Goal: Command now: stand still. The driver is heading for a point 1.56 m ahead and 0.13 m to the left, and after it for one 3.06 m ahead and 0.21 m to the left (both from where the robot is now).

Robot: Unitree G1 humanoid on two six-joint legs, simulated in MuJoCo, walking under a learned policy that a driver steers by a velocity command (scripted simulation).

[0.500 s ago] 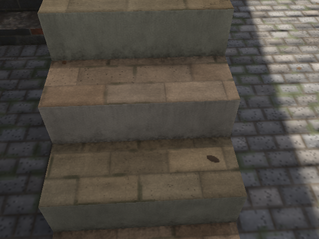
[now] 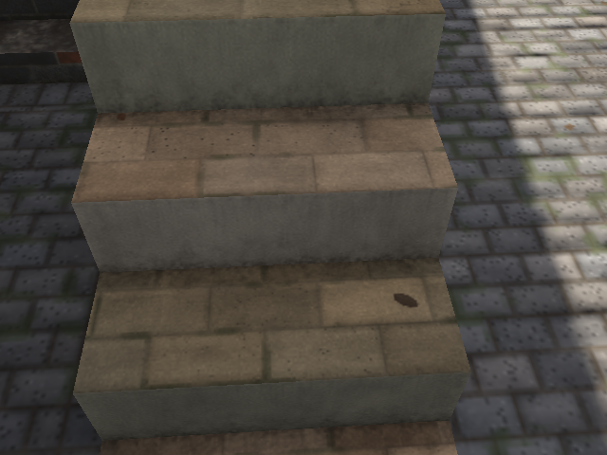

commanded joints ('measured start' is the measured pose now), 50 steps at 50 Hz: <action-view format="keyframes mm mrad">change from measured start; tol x2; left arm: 1 34 106 20 -33 0 -8 3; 20 -24 61 -14 -80 7 -37 4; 37 -139 67 -19 -142 11 -44 -7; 50 -189 72 -21 -157 13 -54 -17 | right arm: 1 57 -120 -22 -24 1 -6 -3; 8 34 -88 -7 -22 -3 -4 -11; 16 16 -100 5 -36 5 -26 -19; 21 38 -115 -13 -42 12 -24 -34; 50 -83 -111 -38 -107 6 -31 -20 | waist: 1 0 0 36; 5 1 1 20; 11 4 -3 64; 26 8 -3 -17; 50 7 1 -26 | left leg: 1 -104 45 -32 -73 141 21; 4 -104 44 -31 -73 145 21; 7 -120 29 -22 -104 11 22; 9 -135 24 -22 -114 -20 24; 18 -62 36 -21 -113 200 30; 21 -15 45 -20 -110 301 21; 27 31 59 -22 -124 401 15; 37 60 69 -26 -146 447 9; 50 81 78 -34 -174 420 7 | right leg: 1 60 -53 47 -33 162 -29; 4 61 -53 47 -32 165 -29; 7 63 -34 34 -56 35 -26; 9 51 -27 33 -65 1 -25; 19 105 -46 46 -70 229 -31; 26 157 -58 41 -94 323 -19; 36 182 -72 42 -107 350 -12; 50 180 -84 47 -131 313 -1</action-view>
